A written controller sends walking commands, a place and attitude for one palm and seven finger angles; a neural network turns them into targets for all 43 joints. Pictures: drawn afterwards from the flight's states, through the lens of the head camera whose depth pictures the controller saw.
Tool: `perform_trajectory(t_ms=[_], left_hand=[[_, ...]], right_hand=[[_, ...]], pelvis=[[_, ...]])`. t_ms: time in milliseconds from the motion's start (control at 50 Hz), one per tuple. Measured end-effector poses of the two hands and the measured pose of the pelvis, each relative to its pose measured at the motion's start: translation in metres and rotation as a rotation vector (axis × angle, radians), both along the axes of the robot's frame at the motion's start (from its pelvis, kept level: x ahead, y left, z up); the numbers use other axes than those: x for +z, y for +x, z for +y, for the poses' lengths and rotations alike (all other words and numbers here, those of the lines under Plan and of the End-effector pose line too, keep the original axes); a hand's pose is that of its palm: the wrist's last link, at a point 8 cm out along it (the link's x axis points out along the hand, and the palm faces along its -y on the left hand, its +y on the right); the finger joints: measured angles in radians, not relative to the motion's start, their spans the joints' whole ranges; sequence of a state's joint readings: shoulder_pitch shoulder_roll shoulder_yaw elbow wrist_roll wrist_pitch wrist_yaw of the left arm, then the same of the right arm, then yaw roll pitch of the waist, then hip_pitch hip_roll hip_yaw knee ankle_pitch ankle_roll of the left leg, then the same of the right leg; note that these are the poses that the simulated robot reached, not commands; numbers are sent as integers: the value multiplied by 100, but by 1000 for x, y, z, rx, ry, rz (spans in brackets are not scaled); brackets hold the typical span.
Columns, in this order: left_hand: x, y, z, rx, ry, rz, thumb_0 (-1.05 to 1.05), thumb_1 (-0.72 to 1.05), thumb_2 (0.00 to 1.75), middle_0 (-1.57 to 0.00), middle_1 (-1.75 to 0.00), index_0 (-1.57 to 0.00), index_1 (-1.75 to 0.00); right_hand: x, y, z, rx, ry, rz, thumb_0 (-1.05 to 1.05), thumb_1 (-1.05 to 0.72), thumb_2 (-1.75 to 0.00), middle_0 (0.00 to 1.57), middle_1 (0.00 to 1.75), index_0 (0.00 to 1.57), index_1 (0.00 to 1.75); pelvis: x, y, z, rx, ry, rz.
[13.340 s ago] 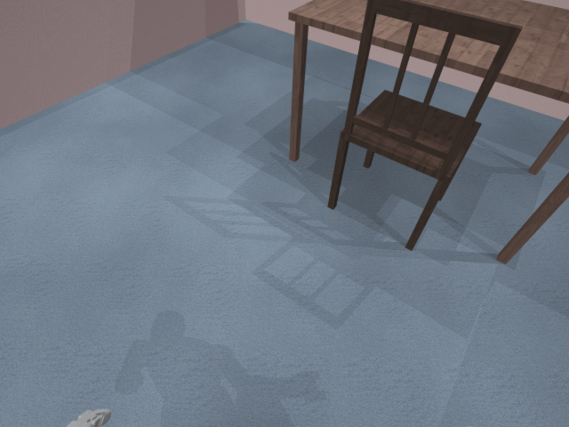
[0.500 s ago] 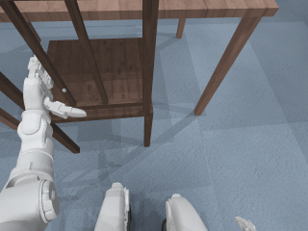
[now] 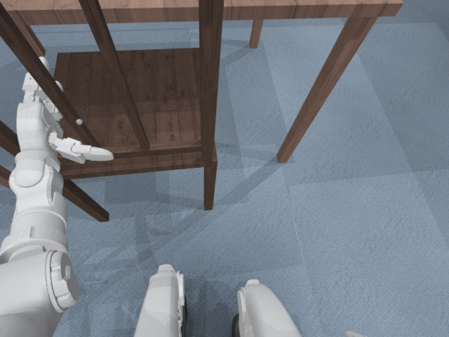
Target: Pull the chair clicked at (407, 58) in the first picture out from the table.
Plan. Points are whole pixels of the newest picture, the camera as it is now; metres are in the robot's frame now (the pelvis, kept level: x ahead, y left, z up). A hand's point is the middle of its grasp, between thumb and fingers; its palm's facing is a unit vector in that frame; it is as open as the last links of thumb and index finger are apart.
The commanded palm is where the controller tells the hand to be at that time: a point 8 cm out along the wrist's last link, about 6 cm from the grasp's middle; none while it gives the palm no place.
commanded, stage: push the fingers through the gap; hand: left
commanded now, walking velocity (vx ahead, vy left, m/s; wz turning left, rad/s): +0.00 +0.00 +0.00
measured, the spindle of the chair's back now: (58, 99) +0.49 +0.27 +0.07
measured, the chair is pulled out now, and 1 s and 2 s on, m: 0.00 0.00 0.03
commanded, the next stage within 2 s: hook a spindle and tug to test in 0.06 s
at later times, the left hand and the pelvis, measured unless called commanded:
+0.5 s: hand (80, 124) +0.46 +0.24 +0.05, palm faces +0.14 -0.99 -0.04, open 15.6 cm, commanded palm +0.44 +0.27 +0.04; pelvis +0.00 +0.00 +0.00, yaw +0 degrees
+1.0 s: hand (77, 121) +0.46 +0.24 +0.05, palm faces +0.15 -0.99 -0.03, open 6.2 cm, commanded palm +0.44 +0.27 +0.04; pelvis +0.00 +0.01 +0.00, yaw +0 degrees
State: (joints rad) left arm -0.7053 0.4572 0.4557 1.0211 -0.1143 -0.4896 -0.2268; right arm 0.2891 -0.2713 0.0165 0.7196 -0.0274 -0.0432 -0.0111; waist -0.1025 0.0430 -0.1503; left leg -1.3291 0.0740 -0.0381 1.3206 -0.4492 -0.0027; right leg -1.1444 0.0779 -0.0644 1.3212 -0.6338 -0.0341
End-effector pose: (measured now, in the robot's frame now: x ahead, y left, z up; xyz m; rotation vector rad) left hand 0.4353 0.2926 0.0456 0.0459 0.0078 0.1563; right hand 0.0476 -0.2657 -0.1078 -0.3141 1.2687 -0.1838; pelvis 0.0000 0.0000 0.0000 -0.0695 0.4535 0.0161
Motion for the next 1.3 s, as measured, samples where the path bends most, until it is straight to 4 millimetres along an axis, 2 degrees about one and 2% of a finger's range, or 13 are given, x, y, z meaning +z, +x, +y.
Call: perform_trajectory(t_ms=[200, 300, 420, 580, 740, 860, 1020, 1100, 1300], left_hand=[[3, -2, -4, -13, -3, -2, -1, -50, 30, -6, -8, -6, -8], [3, -5, -5, -8, -3, -11, -1, -50, 30, -8, -15, -9, -15], [4, -8, -4, -9, -2, -15, -1, -50, 30, -15, -37, -16, -37], [3, -6, -4, -2, -8, -14, -1, -45, 32, -28, -77, -28, -77], [3, -4, 0, -7, -11, -10, -1, -16, 45, -41, -119, -40, -119], [3, -2, 1, -9, -13, -9, -1, 15, 58, -47, -136, -45, -136], [3, -1, 2, -7, -18, -11, 0, 58, 76, -49, -143, -47, -144], [3, -1, 2, -10, -19, -10, 1, 73, 83, -49, -143, -47, -145], [3, -5, -1, -8, -26, -7, 1, 78, 81, -45, -143, -43, -145]], right_hand=[[4, 11, 5, 11, 3, -28, 0, -90, -89, 20, 30, 21, 30], [4, 14, 7, 17, 8, -39, 0, -90, -89, 20, 30, 21, 30], [3, 15, 8, 22, 10, -44, 0, -90, -89, 20, 30, 21, 30], [1, 11, 8, 29, 7, -35, 0, -90, -89, 20, 30, 21, 30], [2, 5, 6, 18, 1, -24, 0, -90, -89, 20, 30, 21, 30], [2, 3, 6, 14, -2, -14, 0, -90, -89, 20, 30, 21, 30], [4, 5, 9, 14, 0, -13, 0, -90, -89, 20, 30, 21, 30], [5, 8, 11, 13, 5, -18, 0, -90, -89, 20, 30, 21, 30], [11, 19, 17, 0, 22, -45, 0, -90, -89, 20, 30, 21, 30]], pelvis=[[3, 0, 3, 4, -2, -9], [4, -1, 4, 4, -2, -13], [3, -3, 4, 6, -2, -17], [1, -5, 4, 11, -4, -15], [0, -5, 4, 8, -7, -11], [1, -4, 5, 8, -9, -9], [2, -3, 7, 9, -11, -8], [3, -2, 8, 8, -11, -9], [9, 5, 11, -2, -8, -14]])
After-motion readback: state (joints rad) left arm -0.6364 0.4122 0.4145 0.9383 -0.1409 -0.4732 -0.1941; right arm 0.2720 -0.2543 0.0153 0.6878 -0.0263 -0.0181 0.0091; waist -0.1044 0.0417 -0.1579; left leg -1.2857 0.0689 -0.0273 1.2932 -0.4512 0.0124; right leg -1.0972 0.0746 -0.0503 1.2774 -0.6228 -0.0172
